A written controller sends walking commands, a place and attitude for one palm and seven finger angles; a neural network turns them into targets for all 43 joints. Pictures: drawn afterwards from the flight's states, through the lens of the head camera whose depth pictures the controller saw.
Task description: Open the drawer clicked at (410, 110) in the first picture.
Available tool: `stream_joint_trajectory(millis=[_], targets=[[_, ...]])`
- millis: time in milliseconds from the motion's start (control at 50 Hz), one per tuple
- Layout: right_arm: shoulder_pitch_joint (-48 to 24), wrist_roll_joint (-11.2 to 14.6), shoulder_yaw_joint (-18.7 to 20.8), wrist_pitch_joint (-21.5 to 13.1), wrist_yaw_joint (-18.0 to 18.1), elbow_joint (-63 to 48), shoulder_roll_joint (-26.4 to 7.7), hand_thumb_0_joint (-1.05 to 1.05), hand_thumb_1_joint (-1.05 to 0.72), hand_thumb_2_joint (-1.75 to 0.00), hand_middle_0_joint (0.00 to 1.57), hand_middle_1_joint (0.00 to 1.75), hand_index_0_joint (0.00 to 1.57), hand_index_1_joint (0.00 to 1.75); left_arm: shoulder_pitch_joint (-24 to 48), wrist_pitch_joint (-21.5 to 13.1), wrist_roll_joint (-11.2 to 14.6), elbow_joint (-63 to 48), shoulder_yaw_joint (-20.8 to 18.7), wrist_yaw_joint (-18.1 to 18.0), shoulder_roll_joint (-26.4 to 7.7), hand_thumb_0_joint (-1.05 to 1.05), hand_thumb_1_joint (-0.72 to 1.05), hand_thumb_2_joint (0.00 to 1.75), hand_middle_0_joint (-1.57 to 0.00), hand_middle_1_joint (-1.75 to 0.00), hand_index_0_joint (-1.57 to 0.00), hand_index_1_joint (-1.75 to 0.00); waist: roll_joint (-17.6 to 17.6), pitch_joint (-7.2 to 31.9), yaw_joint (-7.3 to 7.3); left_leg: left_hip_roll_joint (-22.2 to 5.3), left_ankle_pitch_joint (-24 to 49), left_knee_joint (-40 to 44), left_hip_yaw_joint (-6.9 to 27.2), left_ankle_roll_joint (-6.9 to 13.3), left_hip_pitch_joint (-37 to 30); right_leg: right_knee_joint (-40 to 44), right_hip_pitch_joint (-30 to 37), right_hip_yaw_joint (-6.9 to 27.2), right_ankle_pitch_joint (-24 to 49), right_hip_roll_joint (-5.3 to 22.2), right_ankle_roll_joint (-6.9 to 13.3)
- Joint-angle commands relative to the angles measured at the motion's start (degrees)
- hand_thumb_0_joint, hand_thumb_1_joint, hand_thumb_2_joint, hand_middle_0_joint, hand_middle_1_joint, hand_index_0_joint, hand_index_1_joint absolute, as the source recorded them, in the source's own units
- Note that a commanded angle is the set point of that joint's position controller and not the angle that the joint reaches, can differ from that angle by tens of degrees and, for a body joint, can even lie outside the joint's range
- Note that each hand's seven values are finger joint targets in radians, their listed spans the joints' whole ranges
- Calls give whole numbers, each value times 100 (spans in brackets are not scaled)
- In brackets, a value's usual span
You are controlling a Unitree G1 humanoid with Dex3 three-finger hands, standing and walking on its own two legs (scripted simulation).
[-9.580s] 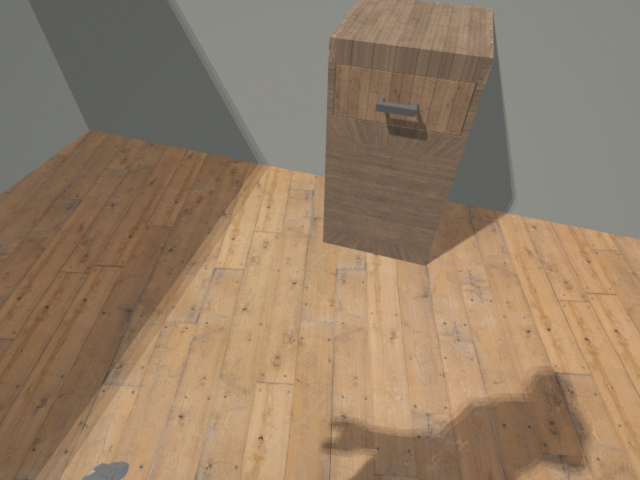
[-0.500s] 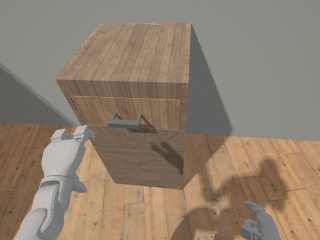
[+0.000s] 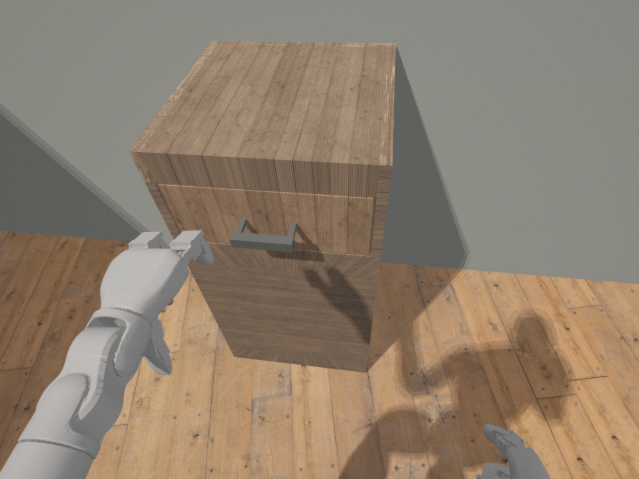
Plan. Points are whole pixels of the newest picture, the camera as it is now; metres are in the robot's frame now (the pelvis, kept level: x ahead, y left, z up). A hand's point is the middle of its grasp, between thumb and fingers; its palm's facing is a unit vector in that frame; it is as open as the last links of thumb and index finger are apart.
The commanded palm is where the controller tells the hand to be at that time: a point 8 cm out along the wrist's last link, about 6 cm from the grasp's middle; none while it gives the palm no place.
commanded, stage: raise the hand with hooked fingers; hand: left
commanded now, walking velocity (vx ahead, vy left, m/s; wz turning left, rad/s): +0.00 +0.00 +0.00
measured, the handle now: (264, 233) +0.53 +0.17 -0.07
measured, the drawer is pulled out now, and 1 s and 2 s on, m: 0.00 0.00 0.00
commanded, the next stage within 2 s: move the hooked fingers above the handle in 0.16 s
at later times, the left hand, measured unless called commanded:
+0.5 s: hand (193, 293) +0.31 +0.20 +0.06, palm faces +0.00 -0.08 -1.00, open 13.9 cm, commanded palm +0.30 +0.22 +0.12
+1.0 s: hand (224, 253) +0.40 +0.19 +0.04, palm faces +0.07 -0.05 -1.00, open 13.9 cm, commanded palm +0.37 +0.20 +0.09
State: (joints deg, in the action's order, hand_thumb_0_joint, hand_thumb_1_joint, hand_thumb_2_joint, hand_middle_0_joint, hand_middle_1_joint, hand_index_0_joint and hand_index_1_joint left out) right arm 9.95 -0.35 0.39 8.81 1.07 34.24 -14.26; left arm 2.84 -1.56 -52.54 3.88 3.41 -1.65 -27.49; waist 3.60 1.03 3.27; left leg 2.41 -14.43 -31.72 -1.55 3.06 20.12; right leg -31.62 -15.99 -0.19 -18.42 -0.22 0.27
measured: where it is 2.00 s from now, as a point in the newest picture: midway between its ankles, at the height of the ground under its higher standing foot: outside the picture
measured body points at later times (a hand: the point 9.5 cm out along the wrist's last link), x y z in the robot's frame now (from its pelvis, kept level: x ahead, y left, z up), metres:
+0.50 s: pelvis -0.01 -0.02 +0.00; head +0.00 -0.05 +0.45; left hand +0.31 +0.20 +0.12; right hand +0.17 -0.25 -0.11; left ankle +0.02 +0.08 -0.73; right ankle -0.02 -0.12 -0.73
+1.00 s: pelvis +0.01 -0.03 -0.01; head +0.05 -0.05 +0.43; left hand +0.39 +0.19 +0.10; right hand +0.13 -0.29 -0.15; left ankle +0.02 +0.08 -0.73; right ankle -0.02 -0.12 -0.73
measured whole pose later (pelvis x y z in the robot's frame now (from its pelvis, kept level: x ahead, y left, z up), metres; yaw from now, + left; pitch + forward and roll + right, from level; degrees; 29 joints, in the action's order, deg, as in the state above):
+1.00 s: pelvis +0.01 -0.03 -0.01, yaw +0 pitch +10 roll +1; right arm 13.1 0.5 3.8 8.5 1.8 37.8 -14.4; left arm 21.1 -3.5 -58.8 29.0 4.0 -15.7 -23.9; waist 3.0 5.7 0.3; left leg 0.9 -17.9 -38.5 -1.4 1.1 30.4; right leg -39.7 -27.1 -0.4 -22.5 -1.8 2.4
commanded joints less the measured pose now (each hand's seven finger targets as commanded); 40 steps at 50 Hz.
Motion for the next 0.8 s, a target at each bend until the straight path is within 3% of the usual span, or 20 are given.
stream_joint_trajectory(millis=[0, 20, 100, 140, 220, 300, 400, 420, 500, 600, 640, 660, 680, 780], targets=[[-708, -34, 252, -322, 42, -785, -581, 0, -90, -90, 20, 30, 20, 30, 1730, -450, -110, -1593, -1243, -761, -1500, 0, -50, 30, -30, -120, -30, -120, 229, 1631, 180, -159, 1685, 319, 396, -175, -1180, 298, -61, -90, 1101, -196, 251], [-712, -25, 264, -339, 31, -767, -571, 0, -90, -90, 20, 30, 20, 30, 1829, -463, -130, -1655, -1231, -908, -1473, 0, -50, 30, -30, -120, -30, -120, 368, 1731, 172, -153, 1701, 283, 409, -190, -1217, 253, -119, -91, 1093, -183, 257], [-678, 56, 328, -316, -10, -623, -593, 0, -90, -90, 20, 30, 20, 30, 1661, -113, -120, -987, -1053, -1149, -1174, 0, -50, 30, -30, -120, -30, -120, 69, 1489, 83, -145, 1335, 323, 331, -202, -994, 285, -289, -125, 902, -229, 243], [-695, 111, 323, -288, -5, -609, -604, 0, -90, -90, 20, 30, 20, 30, 1645, 152, -102, -727, -728, -1072, -963, 0, -50, 30, -30, -120, -30, -120, -184, 1391, 22, -135, 999, 385, 266, -166, -891, 354, -282, -94, 742, -202, 206], [-773, 154, 261, -253, 20, -712, -636, 0, -90, -90, 20, 30, 20, 30, 1543, 496, -55, -658, -246, -673, -731, 0, -50, 30, -30, -120, -30, -120, -366, 1279, -29, -119, 755, 511, 249, -116, -830, 483, -102, -35, 603, -152, 178], [-766, 102, 198, -291, 138, -705, -638, 0, -90, -90, 20, 30, 20, 30, 2379, 291, -109, -528, -204, -406, -891, 0, -50, 30, -30, -120, -30, -120, -575, 949, -164, -75, 400, 481, 199, -39, -743, 642, -310, 11, 346, -135, 149], [-628, 52, 199, -364, 239, -557, -571, 0, -90, -90, 20, 30, 20, 30, 2876, -317, -272, -186, -883, -668, -1519, 0, -50, 30, -30, -120, -30, -120, -189, 1236, -6, 6, 487, 331, 190, -34, -717, 530, -269, 92, 400, -152, 187], [-615, 64, 195, -380, 242, -538, -538, 0, -90, -90, 20, 30, 20, 30, 3053, -388, -282, -108, -762, -754, -1370, 0, -50, 30, -30, -120, -30, -120, -57, 1294, -26, 8, 502, 303, 182, -43, -711, 476, -324, 83, 418, -135, 193], [-462, 116, 264, -390, 229, -451, -551, 0, -90, -90, 20, 30, 20, 30, 3070, -330, -301, 609, -917, -1022, -1351, 0, -50, 30, -30, -120, -30, -120, -153, 1398, -23, 24, 619, 161, 125, -66, -470, 353, -364, 67, 612, -176, 189], [-336, 136, 335, -332, 189, -474, -642, 0, -90, -90, 20, 30, 20, 30, 3103, -6, -357, 1153, -475, -959, -1010, 0, -50, 30, -30, -120, -30, -120, -367, 1724, -124, 40, 888, -24, 42, -43, -298, 212, -268, 120, 1129, -154, 168], [-243, 128, 369, -328, 174, -510, -659, 0, -90, -90, 20, 30, 20, 30, 3318, -18, -290, 966, -103, -845, -721, 0, -50, 30, -30, -120, -30, -120, -351, 1843, -220, 23, 1009, -96, 42, -15, -395, 177, -297, 136, 1373, -121, 153], [-202, 125, 398, -308, 183, -488, -675, 0, -90, -90, 20, 30, 20, 30, 3203, -34, -298, 1065, -225, -804, -838, 0, -50, 30, -30, -120, -30, -120, -516, 1888, -215, 25, 1077, -139, 49, -1, -368, 144, -264, 146, 1480, -136, 148], [-184, 107, 401, -295, 185, -496, -693, 0, -90, -90, 20, 30, 20, 30, 3394, -99, -289, 939, -99, -765, -767, 0, -50, 30, -30, -120, -30, -120, -431, 1932, -260, 34, 1142, -173, 58, 2, -389, 107, -292, 157, 1608, -129, 146], [-6, 48, 470, -259, 200, -425, -666, 0, -90, -90, 20, 30, 20, 30, 3589, -540, -340, 673, -534, -959, -1108, 0, -50, 30, -30, -120, -30, -120, -364, 2146, -211, 57, 1521, -351, 102, 11, -364, -119, -292, 182, 2084, -142, 156]])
